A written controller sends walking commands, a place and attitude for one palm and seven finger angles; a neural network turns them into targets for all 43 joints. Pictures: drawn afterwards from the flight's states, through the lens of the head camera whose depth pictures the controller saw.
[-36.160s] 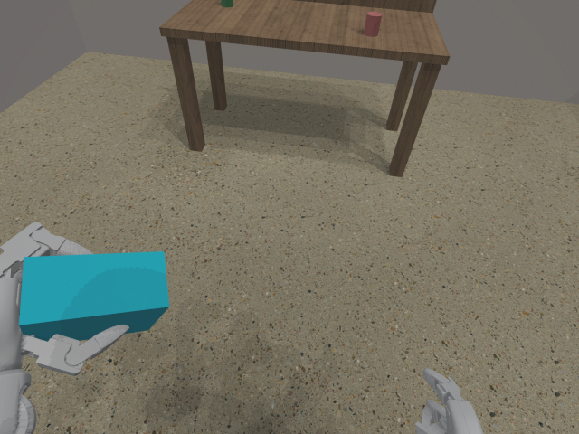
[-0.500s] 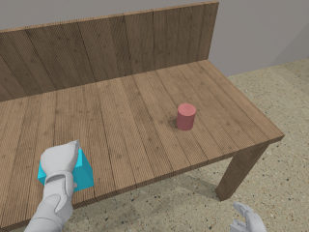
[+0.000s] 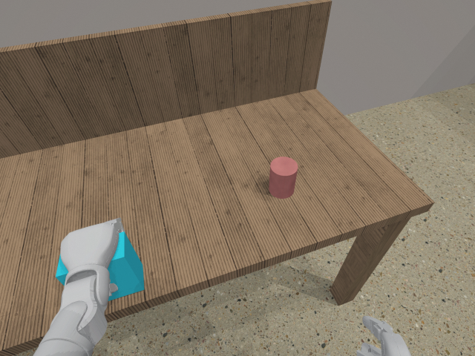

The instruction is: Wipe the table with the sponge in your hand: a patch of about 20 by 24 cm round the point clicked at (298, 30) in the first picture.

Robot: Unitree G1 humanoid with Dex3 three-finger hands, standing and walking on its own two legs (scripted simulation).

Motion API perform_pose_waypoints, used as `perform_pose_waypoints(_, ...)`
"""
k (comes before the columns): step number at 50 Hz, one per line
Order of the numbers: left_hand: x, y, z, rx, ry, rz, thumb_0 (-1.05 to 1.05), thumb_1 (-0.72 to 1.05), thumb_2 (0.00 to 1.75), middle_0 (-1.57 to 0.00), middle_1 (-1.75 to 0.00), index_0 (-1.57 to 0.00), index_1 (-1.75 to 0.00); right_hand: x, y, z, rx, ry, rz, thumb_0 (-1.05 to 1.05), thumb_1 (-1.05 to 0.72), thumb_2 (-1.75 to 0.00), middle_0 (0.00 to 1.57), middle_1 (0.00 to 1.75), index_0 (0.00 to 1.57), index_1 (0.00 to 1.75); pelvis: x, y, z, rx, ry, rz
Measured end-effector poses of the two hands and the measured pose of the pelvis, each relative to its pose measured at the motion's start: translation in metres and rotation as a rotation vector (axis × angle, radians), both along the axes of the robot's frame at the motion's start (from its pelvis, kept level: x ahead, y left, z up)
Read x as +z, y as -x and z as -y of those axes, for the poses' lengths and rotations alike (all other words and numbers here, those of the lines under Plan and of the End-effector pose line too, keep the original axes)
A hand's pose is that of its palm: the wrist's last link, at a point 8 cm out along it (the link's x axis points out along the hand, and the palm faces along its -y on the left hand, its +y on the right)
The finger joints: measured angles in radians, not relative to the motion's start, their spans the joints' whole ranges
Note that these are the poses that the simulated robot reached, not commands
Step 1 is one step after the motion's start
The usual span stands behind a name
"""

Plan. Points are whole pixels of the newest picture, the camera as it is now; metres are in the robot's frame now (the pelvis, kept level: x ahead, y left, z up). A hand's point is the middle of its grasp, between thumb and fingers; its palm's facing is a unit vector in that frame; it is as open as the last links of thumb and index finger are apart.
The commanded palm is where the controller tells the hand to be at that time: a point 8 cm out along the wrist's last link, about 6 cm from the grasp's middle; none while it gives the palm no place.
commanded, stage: lift the sponge slowly off the table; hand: left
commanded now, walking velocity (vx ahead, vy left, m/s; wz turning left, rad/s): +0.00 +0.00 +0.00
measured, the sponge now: (108, 275) +0.26 +0.29 -0.05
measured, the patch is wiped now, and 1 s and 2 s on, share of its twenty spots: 1.00 1.00 1.00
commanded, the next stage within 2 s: bring the sponge back beside the body in 1.64 s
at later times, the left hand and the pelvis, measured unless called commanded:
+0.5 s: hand (93, 261) +0.25 +0.29 +0.02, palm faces -0.05 -0.10 -0.99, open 10.0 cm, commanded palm +0.24 +0.27 +0.09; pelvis +0.00 +0.00 +0.01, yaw +0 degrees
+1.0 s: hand (94, 251) +0.26 +0.27 +0.06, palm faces -0.03 -0.11 -0.99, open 10.0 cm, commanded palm +0.24 +0.27 +0.13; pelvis +0.00 +0.00 +0.01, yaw +0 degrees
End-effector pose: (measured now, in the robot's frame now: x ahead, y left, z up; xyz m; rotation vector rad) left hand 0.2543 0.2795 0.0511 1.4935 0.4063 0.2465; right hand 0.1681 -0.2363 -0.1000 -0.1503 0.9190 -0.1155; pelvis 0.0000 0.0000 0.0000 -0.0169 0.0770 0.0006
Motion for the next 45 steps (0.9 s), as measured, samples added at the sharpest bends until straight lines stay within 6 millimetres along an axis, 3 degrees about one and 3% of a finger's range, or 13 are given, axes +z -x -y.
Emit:
perform_pose_waypoints(14,0.008,0.013,0.001,-0.006,0.037,0.017,0.00,-0.48,1.05,-0.72,-1.35,-0.73,-1.36,0.014,-0.022,-0.011,0.029,-0.006,0.070,0.01,-0.91,-0.90,0.20,0.30,0.20,0.30,0.004,-0.002,-0.004,-0.005,-0.001,0.034)
perform_pose_waypoints(24,0.025,0.017,-0.004,0.004,0.025,0.038,0.00,-0.48,1.05,-0.73,-1.35,-0.73,-1.36,0.024,-0.037,-0.023,0.072,-0.010,0.117,0.01,-0.91,-0.90,0.20,0.30,0.20,0.30,0.007,0.003,-0.005,0.006,-0.002,0.065)
perform_pose_waypoints(34,0.038,0.011,0.004,-0.016,0.034,0.036,0.00,-0.48,1.05,-0.73,-1.35,-0.73,-1.36,0.026,-0.036,-0.029,0.086,-0.029,0.118,0.01,-0.91,-0.90,0.20,0.30,0.21,0.30,0.010,0.005,-0.004,0.002,-0.007,0.078)
perform_pose_waypoints(45,0.054,0.012,0.003,-0.011,0.031,0.056,0.00,-0.49,1.05,-0.73,-1.35,-0.73,-1.36,0.025,-0.032,-0.017,0.072,-0.018,0.105,0.01,-0.91,-0.90,0.20,0.30,0.20,0.30,0.013,0.002,-0.001,-0.004,-0.007,0.093)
